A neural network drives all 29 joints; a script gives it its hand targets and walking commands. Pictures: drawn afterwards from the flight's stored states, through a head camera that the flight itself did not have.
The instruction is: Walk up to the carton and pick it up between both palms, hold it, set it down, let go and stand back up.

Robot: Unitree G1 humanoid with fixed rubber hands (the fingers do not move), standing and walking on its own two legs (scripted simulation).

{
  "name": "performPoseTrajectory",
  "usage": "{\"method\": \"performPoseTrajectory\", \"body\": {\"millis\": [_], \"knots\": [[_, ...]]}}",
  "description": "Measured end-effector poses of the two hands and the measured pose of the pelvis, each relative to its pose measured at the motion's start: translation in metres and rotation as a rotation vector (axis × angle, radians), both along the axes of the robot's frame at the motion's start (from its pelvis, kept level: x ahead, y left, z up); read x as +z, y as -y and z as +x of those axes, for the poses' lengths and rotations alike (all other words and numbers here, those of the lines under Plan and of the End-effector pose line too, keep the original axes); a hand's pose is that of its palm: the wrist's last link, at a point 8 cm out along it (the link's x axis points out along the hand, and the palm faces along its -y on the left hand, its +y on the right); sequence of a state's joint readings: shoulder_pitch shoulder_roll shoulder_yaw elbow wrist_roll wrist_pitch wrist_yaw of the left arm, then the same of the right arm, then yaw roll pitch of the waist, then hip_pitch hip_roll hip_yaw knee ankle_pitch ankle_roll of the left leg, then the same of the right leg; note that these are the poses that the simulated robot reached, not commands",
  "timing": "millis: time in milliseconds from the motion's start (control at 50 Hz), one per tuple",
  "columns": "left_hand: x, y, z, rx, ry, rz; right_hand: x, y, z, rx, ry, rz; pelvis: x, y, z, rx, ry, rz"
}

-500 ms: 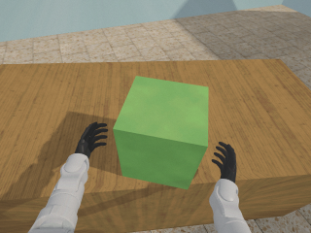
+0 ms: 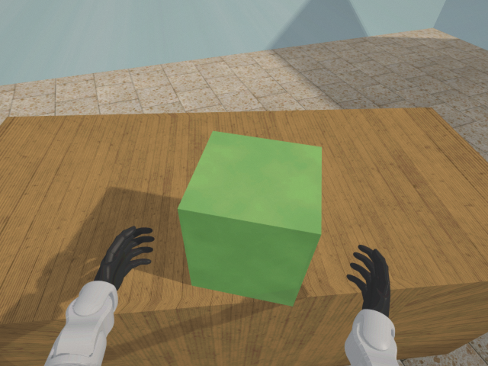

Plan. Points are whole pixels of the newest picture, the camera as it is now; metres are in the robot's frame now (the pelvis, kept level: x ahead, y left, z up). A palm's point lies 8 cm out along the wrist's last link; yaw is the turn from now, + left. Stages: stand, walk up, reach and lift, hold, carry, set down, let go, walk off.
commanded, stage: set down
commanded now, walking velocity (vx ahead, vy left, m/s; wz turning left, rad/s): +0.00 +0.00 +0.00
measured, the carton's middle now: (253, 219) +0.39 -0.02 +0.01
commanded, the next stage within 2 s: none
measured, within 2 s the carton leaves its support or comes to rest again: neither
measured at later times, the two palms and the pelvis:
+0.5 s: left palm (96, 308) +0.23 +0.23 +0.00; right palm (383, 326) +0.18 -0.20 +0.01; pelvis +0.02 +0.00 +0.00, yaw +0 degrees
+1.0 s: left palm (94, 316) +0.22 +0.24 -0.01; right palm (381, 332) +0.18 -0.20 -0.01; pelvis +0.02 +0.00 +0.00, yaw +0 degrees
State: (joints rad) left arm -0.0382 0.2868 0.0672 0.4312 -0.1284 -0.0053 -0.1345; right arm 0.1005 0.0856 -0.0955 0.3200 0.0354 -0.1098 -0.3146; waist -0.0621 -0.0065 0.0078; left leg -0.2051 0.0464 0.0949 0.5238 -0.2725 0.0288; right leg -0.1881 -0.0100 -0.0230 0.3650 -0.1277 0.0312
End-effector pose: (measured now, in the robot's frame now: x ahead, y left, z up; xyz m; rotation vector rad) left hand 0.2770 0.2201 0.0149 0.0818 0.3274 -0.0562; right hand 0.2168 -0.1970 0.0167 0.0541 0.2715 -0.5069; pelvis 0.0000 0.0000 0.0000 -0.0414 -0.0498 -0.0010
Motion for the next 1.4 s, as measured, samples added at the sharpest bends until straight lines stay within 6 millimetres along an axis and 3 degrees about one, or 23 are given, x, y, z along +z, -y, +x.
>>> {"method": "performPoseTrajectory", "body": {"millis": [280,380,820,1400], "knots": [[-0.005,-0.013,-0.042,0.002,-0.029,0.028,0.003,0.001,-0.037,-0.003,-0.045,0.011,0.0,-0.002,0.011,0.001,0.022,-0.004],[-0.011,-0.016,-0.049,0.008,-0.067,0.04,0.0,0.002,-0.04,0.01,-0.065,0.021,0.0,-0.002,0.012,0.0,0.022,-0.004],[-0.022,-0.015,-0.052,0.002,-0.154,0.059,-0.015,0.005,-0.031,0.076,-0.124,0.043,0.001,0.002,0.024,-0.001,0.005,-0.004],[-0.039,-0.024,-0.066,0.09,-0.268,0.086,-0.051,0.014,-0.049,0.21,-0.248,0.035,0.001,0.003,0.025,-0.001,0.008,-0.003]]}}
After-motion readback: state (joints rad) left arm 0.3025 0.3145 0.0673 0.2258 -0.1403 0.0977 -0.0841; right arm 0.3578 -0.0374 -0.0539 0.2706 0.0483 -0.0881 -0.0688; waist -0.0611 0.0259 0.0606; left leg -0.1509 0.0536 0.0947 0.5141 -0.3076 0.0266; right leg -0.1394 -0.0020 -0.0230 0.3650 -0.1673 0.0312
